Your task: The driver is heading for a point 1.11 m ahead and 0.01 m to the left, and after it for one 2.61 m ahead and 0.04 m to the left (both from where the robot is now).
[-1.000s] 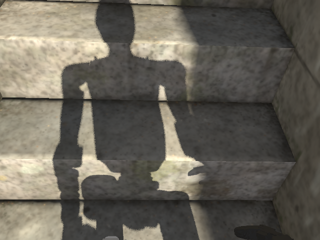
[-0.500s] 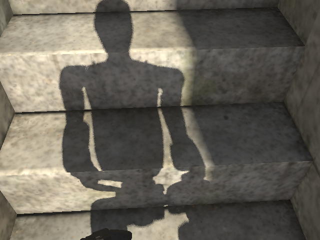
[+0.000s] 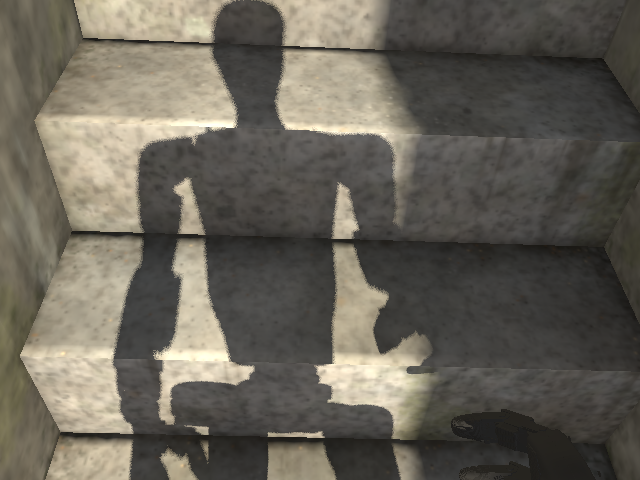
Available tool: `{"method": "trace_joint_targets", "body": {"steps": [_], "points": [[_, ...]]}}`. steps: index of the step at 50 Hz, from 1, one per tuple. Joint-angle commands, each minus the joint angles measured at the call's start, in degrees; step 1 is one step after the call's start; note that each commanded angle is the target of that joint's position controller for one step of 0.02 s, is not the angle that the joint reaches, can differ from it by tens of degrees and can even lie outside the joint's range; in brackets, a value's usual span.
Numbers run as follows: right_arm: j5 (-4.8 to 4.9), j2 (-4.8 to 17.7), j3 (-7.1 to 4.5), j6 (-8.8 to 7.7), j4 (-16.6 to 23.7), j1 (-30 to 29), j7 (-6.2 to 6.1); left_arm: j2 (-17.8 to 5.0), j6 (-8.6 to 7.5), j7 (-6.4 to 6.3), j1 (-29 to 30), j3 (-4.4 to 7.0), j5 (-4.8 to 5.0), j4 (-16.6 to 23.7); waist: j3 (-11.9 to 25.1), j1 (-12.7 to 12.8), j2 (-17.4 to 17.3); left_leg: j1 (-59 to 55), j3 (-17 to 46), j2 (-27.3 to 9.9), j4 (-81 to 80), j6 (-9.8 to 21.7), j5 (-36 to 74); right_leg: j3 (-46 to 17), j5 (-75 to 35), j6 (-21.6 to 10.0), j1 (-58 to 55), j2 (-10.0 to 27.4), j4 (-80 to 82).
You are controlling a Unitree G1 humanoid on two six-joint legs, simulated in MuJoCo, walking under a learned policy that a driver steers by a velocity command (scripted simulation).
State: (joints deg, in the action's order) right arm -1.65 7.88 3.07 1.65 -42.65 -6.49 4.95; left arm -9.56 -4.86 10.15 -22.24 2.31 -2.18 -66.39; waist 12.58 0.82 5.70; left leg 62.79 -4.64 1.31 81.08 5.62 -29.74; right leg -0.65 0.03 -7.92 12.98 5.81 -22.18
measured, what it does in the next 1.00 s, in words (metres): climbs: right foot 0.21 m higher, then left foot 0.21 m higher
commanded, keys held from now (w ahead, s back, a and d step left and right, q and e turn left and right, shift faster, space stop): w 1.00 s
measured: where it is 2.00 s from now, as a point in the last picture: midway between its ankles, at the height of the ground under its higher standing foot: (363, 99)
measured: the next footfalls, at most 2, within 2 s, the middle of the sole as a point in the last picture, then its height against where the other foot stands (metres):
right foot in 0.46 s outside the picture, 0.21 m higher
left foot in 0.92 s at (268, 288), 0.21 m higher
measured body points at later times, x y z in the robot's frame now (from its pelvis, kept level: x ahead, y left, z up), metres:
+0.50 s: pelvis +0.24 +0.00 +0.21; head +0.25 -0.01 +0.66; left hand +0.49 +0.18 +0.13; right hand +0.17 -0.20 +0.05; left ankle +0.13 +0.10 -0.54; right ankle +0.34 -0.11 -0.38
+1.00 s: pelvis +0.48 +0.00 +0.42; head +0.48 +0.01 +0.87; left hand +0.46 +0.22 +0.26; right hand +0.74 -0.18 +0.36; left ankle +0.58 +0.11 -0.17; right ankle +0.37 -0.10 -0.32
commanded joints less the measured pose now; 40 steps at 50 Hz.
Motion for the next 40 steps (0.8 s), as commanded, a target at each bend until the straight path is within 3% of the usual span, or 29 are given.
{"method": "trace_joint_targets", "body": {"steps": [1,2,4,5,7,8,10,11,14,15,17,18,19,21,22,23,24,25,26,27,28,29,30,31,33,34,36,39,40], "points": [[-0.6,9.2,-5.68,-1.08,-7.6,28.1,-6.24,-6.0,-2.75,-7.18,-3.2,2.16,2.9,7.4,5.2,-7.4,-20.4,-47.2,45.1,-10.0,-45.8,11.9,-34.9,-0.5,-19.7,-2.3,18.7,-7.8,-40.8],[0.34,11.2,-6.14,-1.81,-12.1,25.9,-8.24,-3.8,-3.3,-9.99,4.4,1.7,0.5,10.7,-0.2,-6.0,-23.8,-39.6,56.9,-12.4,-58.2,10.0,-42.9,-8.7,0.5,-1.0,28.1,-12.3,-69.9],[-0.22,10.6,-7.63,-5.08,-13.3,19.7,-8.72,2.2,-3.49,-11.34,13.2,0.13,-1.76,21.9,-10.4,-1.8,-10.7,-36.3,47.6,-11.7,-57.0,6.0,-27.7,-12.5,-0.5,-1.3,42.7,-13.1,-90.8],[0.07,5.5,-4.85,-4.06,-13.7,20.3,-1.45,4.5,0.71,-7.41,5.4,-0.71,4.69,8.2,-12.8,-3.3,-18.1,-34.1,39.2,-10.1,-52.4,2.9,-5.1,-23.9,-10.4,-5.1,54.0,-12.3,-93.2],[0.81,0.1,-3.7,-4.25,-15.5,20.9,0.96,3.2,1.03,-5.78,1.1,-1.18,2.63,7.6,-8.3,1.3,-6.1,-41.6,27.3,-7.0,-49.2,2.4,12.4,-19.8,-7.5,-5.6,62.6,-11.0,-94.5],[-1.17,0.9,-3.43,-4.25,-17.3,25.8,1.97,1.4,1.18,-6.39,5.3,-1.55,1.34,11.1,-6.3,1.4,-3.5,-47.2,25.6,-8.8,-50.8,3.3,17.7,-15.4,-6.6,-5.8,67.9,-9.5,-97.5],[-2.55,0.3,-3.18,-5.03,-17.1,23.4,2.67,0.4,1.89,-7.36,8.7,-2.37,1.47,12.8,-3.6,3.1,-5.2,-46.7,19.8,-8.0,-54.0,5.1,16.2,-9.6,-0.2,-3.7,72.1,-5.8,-99.7],[-2.88,0.5,-3.52,-5.03,-18.5,25.5,2.22,1.7,2.33,-7.39,12.0,-3.42,2.43,13.8,-5.1,1.8,-9.8,-45.4,21.2,-9.1,-56.7,7.9,13.0,-6.2,9.0,-3.9,76.2,-5.2,-111.7],[-4.81,-0.2,-2.58,-5.35,-21.1,28.5,1.84,3.0,2.86,-8.03,18.6,-5.35,1.97,17.3,-9.6,2.6,-7.0,-41.1,19.9,-10.0,-60.3,6.0,5.7,-4.8,8.6,-7.0,83.5,-1.6,-113.2],[-6.32,1.9,-2.38,-5.54,-21.7,31.9,3.12,-1.7,3.64,-8.55,26.4,-4.73,1.91,22.2,-7.3,1.2,-4.6,-37.2,17.3,-10.0,-63.0,4.3,7.0,-1.9,3.3,-6.8,77.5,1.1,-98.4],[-4.65,5.4,-2.94,-5.29,-18.1,30.2,3.7,-6.0,4.61,-9.23,36.5,-3.06,3.55,26.2,-7.8,-1.0,-9.0,-27.7,14.4,-10.7,-73.6,5.5,9.5,2.7,8.1,-4.3,65.5,2.5,-86.7],[-3.41,6.9,-3.13,-4.33,-19.0,29.5,4.41,-3.2,5.77,-8.5,36.9,-4.11,2.38,26.9,-8.2,0.6,-11.2,-20.6,13.2,-12.6,-78.8,7.8,12.0,5.0,8.5,-4.8,52.1,2.2,-81.6],[-1.13,9.3,-3.75,-4.61,-17.4,30.0,4.72,-3.5,5.69,-7.45,39.3,-3.52,1.25,27.8,-7.2,0.3,-13.7,-19.0,10.7,-11.7,-82.4,10.4,34.1,11.1,12.6,-2.6,39.4,-1.5,-74.6],[0.27,15.3,-4.71,-5.35,-20.7,32.9,4.98,-0.8,6.65,-6.03,28.6,-3.69,0.23,25.4,-3.1,5.3,-14.1,-44.0,7.8,-17.0,-71.0,13.8,93.4,11.9,14.2,-1.7,43.2,-5.0,-67.2],[2.27,17.7,-6.08,-5.34,-21.9,35.5,5.78,-2.7,7.32,-4.94,28.2,-3.69,-0.43,26.2,-0.1,3.8,-15.3,-55.4,8.6,-18.5,-68.1,17.6,113.5,16.1,20.1,-1.1,44.2,-8.9,-56.9],[2.54,17.2,-6.5,-5.68,-23.4,37.0,6.69,-4.4,7.22,-5.11,26.4,-2.54,0.15,26.1,1.7,3.2,-18.7,-65.3,7.9,-18.2,-62.6,17.7,124.2,16.1,24.5,-0.8,42.6,-11.4,-48.4],[-0.16,13.3,-6.31,-6.26,-26.3,40.9,7.45,-6.3,7.88,-4.66,18.5,-1.07,0.02,24.1,8.6,3.5,-16.6,-64.5,3.9,-15.2,-51.1,14.5,125.2,9.8,14.1,-4.0,30.8,-10.7,-47.0],[3.84,10.2,-6.4,-10.56,-19.6,39.1,-3.76,0.2,5.21,-10.17,6.1,-2.54,0.62,19.1,10.8,7.4,-6.1,-54.1,4.0,-12.6,-42.1,8.9,109.9,-0.8,42.2,-3.7,7.3,-10.6,-41.3],[5.18,10.5,-6.22,-11.53,-18.3,34.1,-6.29,-3.3,5.15,-13.5,0.1,-1.13,1.54,15.2,5.8,10.1,3.3,-38.8,3.0,-6.9,-28.0,6.4,84.9,-24.0,56.9,-6.1,4.3,-2.0,-23.4],[3.74,10.1,-7.09,-11.45,-14.2,25.1,-6.64,-7.6,5.79,-15.8,-0.6,0.28,1.32,12.8,1.4,10.0,12.4,-25.7,5.4,3.8,-1.9,4.4,36.6,-47.7,69.2,-10.6,7.0,5.0,-2.4],[0.02,4.7,-6.44,-10.89,-7.6,16.8,-6.39,-8.1,5.17,-15.42,3.5,0.99,0.5,12.3,-4.3,6.0,3.7,-18.8,16.7,6.1,25.4,1.7,29.4,-52.1,64.4,-9.5,13.3,6.2,1.5],[-1.04,1.0,-5.6,-10.83,-1.9,14.7,-6.31,-8.4,3.14,-14.67,8.3,1.66,-0.22,13.0,-7.6,2.1,-2.7,-11.0,19.4,6.8,35.3,2.1,30.8,-44.3,55.8,-7.1,13.5,6.2,-0.9],[2.97,-1.9,-4.28,-5.18,-15.6,23.3,-0.62,-5.7,3.08,-8.11,5.1,-0.01,0.16,11.1,-10.3,5.1,6.0,4.6,31.1,7.5,38.4,6.6,38.6,-39.9,33.9,-5.7,11.7,5.8,-5.6],[1.98,0.4,-5.07,-4.22,-13.7,24.9,1.09,-3.7,2.42,-6.05,6.0,0.15,0.86,9.3,-11.6,1.8,-2.6,9.1,29.3,8.5,40.7,7.6,35.1,-31.9,17.1,-4.6,7.0,5.5,-7.6],[0.13,0.5,-3.82,-3.94,-10.2,20.9,0.98,-0.7,1.95,-4.57,3.7,-0.84,-0.65,5.0,-8.9,-2.7,-9.3,18.7,21.4,5.2,47.2,10.0,34.8,-20.1,10.6,-1.9,2.9,4.1,-6.5],[-0.22,1.5,-3.64,-3.82,-9.8,20.8,0.17,1.8,1.5,-4.67,5.4,-1.61,-0.48,5.1,-5.6,-3.7,-6.8,21.2,19.7,3.9,48.4,9.6,32.8,-17.4,8.5,-3.2,1.0,4.3,-5.8],[0.83,1.8,-2.89,-3.17,-7.0,15.3,-0.2,2.3,0.93,-4.72,7.5,-1.88,-1.63,5.4,-6.3,-5.0,-2.3,21.3,12.5,0.9,57.5,9.3,24.2,-11.5,15.1,-5.2,7.2,3.0,-0.3],[1.87,-0.3,-0.7,-2.72,-1.2,5.8,-0.5,0.4,0.38,-5.0,6.2,-2.41,-4.91,4.8,-9.2,-5.8,-4.7,20.8,6.9,-4.3,48.5,11.0,27.7,-4.7,17.9,-2.3,15.7,1.4,4.7],[2.31,3.4,-1.04,-1.75,2.0,-0.4,-1.39,-1.7,0.27,-4.12,4.2,-2.55,-5.35,5.2,-5.6,-3.4,-6.5,14.0,3.7,-6.2,35.1,9.0,32.2,-2.8,13.9,-1.8,18.4,0.9,6.8]]}}
Keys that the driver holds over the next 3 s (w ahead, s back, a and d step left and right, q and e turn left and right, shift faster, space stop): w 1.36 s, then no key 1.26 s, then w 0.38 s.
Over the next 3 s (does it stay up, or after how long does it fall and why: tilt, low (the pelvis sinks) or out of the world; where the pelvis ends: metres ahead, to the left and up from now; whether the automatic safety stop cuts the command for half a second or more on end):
stays up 0.83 -0.01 0.77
